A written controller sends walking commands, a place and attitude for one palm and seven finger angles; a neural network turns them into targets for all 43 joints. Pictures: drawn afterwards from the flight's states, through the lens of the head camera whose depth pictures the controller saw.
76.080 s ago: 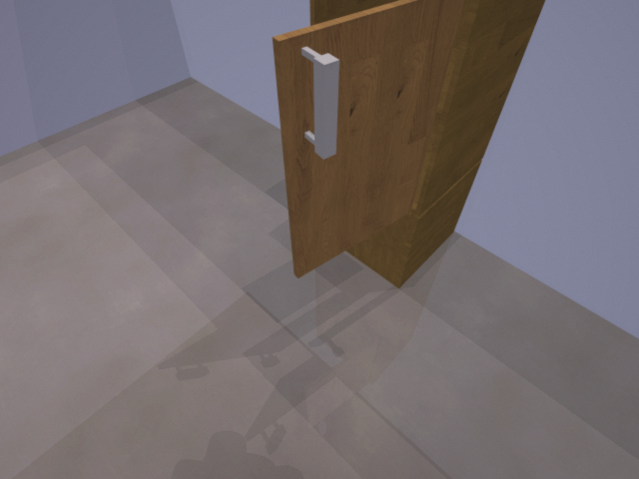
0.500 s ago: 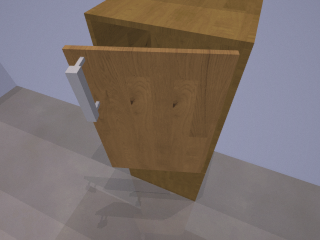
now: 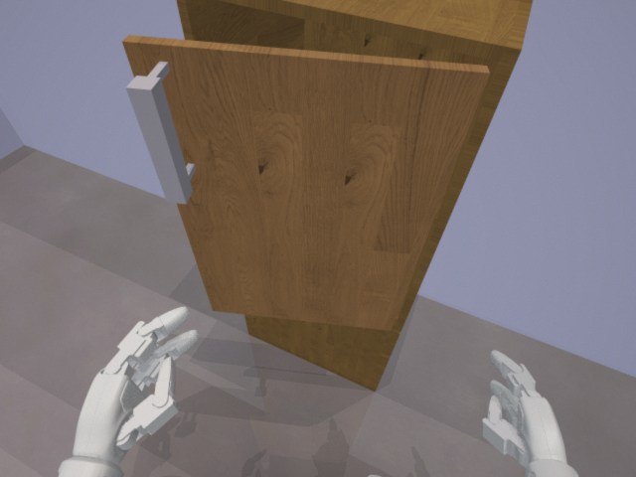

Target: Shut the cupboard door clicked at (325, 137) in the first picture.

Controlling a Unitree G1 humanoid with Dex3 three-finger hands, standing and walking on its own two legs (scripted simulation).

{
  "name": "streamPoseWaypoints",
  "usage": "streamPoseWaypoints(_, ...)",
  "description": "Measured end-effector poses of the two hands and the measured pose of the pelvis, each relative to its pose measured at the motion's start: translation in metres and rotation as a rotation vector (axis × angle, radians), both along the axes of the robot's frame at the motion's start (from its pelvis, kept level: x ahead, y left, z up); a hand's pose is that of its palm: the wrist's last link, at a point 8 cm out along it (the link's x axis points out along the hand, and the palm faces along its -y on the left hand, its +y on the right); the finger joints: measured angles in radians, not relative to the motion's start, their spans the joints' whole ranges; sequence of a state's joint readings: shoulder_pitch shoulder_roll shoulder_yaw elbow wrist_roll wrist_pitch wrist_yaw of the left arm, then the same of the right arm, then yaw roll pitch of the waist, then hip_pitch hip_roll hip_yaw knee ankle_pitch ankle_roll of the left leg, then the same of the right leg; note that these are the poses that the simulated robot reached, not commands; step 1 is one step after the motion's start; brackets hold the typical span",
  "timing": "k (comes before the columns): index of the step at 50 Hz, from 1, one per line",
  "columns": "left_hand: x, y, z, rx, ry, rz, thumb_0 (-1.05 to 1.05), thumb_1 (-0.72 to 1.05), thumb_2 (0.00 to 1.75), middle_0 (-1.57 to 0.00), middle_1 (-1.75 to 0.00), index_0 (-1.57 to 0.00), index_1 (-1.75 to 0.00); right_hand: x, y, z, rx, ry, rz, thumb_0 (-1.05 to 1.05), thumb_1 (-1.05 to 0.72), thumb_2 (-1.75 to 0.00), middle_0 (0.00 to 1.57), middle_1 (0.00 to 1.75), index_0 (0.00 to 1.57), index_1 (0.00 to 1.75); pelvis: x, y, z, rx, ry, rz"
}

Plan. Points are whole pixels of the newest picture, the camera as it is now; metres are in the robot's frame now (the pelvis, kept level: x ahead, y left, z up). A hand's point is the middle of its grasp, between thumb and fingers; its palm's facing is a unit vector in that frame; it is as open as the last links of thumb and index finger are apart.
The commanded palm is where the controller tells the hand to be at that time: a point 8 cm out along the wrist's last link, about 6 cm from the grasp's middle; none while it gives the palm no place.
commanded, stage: raise the hand and make a fist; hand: left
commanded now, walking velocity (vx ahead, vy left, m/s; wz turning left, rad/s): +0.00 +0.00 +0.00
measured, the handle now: (171, 136) +0.47 +0.22 +0.19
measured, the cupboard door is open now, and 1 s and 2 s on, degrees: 18 18 18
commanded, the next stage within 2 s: bring the fist close to the handle in 1.58 s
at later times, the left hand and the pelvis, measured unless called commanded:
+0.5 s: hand (129, 373) +0.21 +0.21 +0.08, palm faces +0.00 -1.00 -0.04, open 4.2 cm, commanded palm +0.17 +0.25 +0.09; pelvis +0.00 +0.03 +0.00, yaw +0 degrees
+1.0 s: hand (96, 306) +0.24 +0.22 +0.16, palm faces +0.02 -1.00 -0.08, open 3.1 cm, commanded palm +0.21 +0.27 +0.17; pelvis +0.02 +0.02 +0.03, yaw +2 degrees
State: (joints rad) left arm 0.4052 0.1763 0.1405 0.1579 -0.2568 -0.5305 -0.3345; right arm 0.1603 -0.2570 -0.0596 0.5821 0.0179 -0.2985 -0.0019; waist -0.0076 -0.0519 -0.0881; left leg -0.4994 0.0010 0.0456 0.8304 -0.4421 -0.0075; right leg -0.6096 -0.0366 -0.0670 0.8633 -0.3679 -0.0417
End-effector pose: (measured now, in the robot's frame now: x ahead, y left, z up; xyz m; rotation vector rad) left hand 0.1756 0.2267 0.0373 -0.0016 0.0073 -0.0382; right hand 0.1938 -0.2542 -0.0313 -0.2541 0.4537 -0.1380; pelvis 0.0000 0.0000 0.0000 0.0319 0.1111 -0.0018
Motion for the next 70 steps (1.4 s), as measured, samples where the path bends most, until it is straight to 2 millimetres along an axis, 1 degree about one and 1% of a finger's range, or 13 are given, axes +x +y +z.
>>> streamPoseWaypoints(4, -0.047, 0.012, -0.036, -0.018, 0.152, 0.01, 0.01, 0.9, 0.9, -0.42, -0.53, -0.42, -0.53, 0.021, 0.006, 0.009, -0.061, -0.058, 0.067, 0.01, -0.91, -0.9, 0.2, 0.3, 0.19, 0.3, -0.008, 0.002, -0.014, -0.016, 0.021, 0.018)
streamPoseWaypoints(7, -0.063, 0.029, -0.029, 0.01, 0.121, 0.106, 0.02, 0.9, 0.9, -0.47, -0.59, -0.47, -0.59, 0.026, 0.02, 0.001, -0.07, -0.061, 0.11, 0.01, -0.91, -0.9, 0.2, 0.3, 0.19, 0.3, -0.012, 0.006, -0.021, -0.037, 0.023, 0.039)
streamPoseWaypoints(13, -0.025, 0.026, 0.028, 0.046, -0.175, 0.057, 0.02, 0.9, 0.9, -0.58, -0.71, -0.58, -0.71, 0.006, 0.063, -0.033, 0.01, 0.019, 0.159, 0.01, -0.91, -0.9, 0.2, 0.3, 0.2, 0.3, -0.02, 0.016, -0.027, -0.068, 0.008, 0.061)
streamPoseWaypoints(18, 0.019, 0.004, 0.036, 0.075, -0.044, -0.141, 0.02, 0.9, 0.9, -0.67, -0.81, -0.67, -0.81, -0.034, 0.084, -0.049, 0.129, 0.122, 0.072, 0.02, -0.91, -0.9, 0.21, 0.3, 0.2, 0.3, -0.017, 0.024, -0.016, -0.056, 0.003, 0.033)
streamPoseWaypoints(22, 0.022, 0.015, 0.034, 0.044, 0.112, -0.084, 0.02, 0.9, 0.9, -0.74, -0.89, -0.74, -0.88, -0.059, 0.082, -0.048, 0.159, 0.184, -0.02, 0.02, -0.9, -0.9, 0.21, 0.3, 0.2, 0.3, -0.007, 0.029, -0.005, -0.04, -0.01, 0.004)
streamPoseWaypoints(26, 0.009, 0.043, 0.053, 0.057, 0.059, 0.08, 0.02, 0.9, 0.9, -0.82, -0.97, -0.82, -0.96, -0.068, 0.071, -0.044, 0.114, 0.22, -0.024, 0.02, -0.9, -0.9, 0.21, 0.3, 0.2, 0.3, 0.001, 0.031, 0.002, -0.04, -0.019, 0.003)
streamPoseWaypoints(30, 0.003, 0.052, 0.073, 0.093, -0.049, 0.119, 0.02, 0.9, 0.9, -0.89, -1.05, -0.89, -1.04, -0.058, 0.06, -0.038, 0.051, 0.215, 0.033, 0.02, -0.9, -0.9, 0.21, 0.3, 0.2, 0.3, 0.003, 0.032, 0.003, -0.05, -0.027, 0.026)
streamPoseWaypoints(36, 0.019, 0.031, 0.074, 0.082, -0.027, -0.025, 0.02, 0.9, 0.9, -1.0, -1.17, -1.0, -1.17, -0.025, 0.053, -0.02, 0.02, 0.108, 0.042, 0.02, -0.91, -0.9, 0.21, 0.3, 0.2, 0.3, 0.007, 0.033, 0.007, -0.054, -0.044, 0.034)
streamPoseWaypoints(42, 0.033, 0.043, 0.101, 0.096, -0.06, 0.021, 0.02, 0.9, 0.9, -1.11, -1.29, -1.11, -1.28, 0.006, 0.061, 0.005, 0.051, 0.0, 0.051, 0.02, -0.91, -0.9, 0.21, 0.3, 0.2, 0.3, 0.018, 0.028, 0.016, -0.048, -0.071, 0.025)
streamPoseWaypoints(48, 0.037, 0.053, 0.129, 0.089, -0.112, 0.076, 0.02, 0.9, 0.9, -1.22, -1.4, -1.21, -1.4, 0.024, 0.074, 0.011, 0.079, -0.01, 0.116, 0.01, -0.91, -0.9, 0.21, 0.3, 0.2, 0.3, 0.024, 0.025, 0.023, -0.05, -0.102, 0.036)
streamPoseWaypoints(54, 0.045, 0.043, 0.13, 0.096, -0.024, 0.009, 0.02, 0.9, 0.9, -1.27, -1.47, -1.27, -1.46, 0.025, 0.076, 0.008, 0.087, 0.027, 0.126, 0.01, -0.91, -0.9, 0.21, 0.3, 0.2, 0.3, 0.024, 0.022, 0.028, -0.044, -0.122, 0.036)
streamPoseWaypoints(63, 0.054, 0.057, 0.167, 0.094, -0.132, 0.06, 0.02, 0.9, 0.9, -1.3, -1.5, -1.3, -1.49, 0.015, 0.066, 0.006, 0.085, 0.061, 0.106, 0.02, -0.91, -0.9, 0.21, 0.3, 0.2, 0.3, 0.021, 0.016, 0.033, -0.039, -0.154, 0.033)
streamPoseWaypoints(70, 0.05, 0.041, 0.142, 0.057, 0.006, 0.006, 0.02, 0.9, 0.9, -1.3, -1.5, -1.3, -1.5, 0.007, 0.055, 0.008, 0.086, 0.056, 0.068, 0.02, -0.91, -0.9, 0.21, 0.3, 0.2, 0.3, 0.015, 0.017, 0.034, -0.036, -0.159, 0.019)
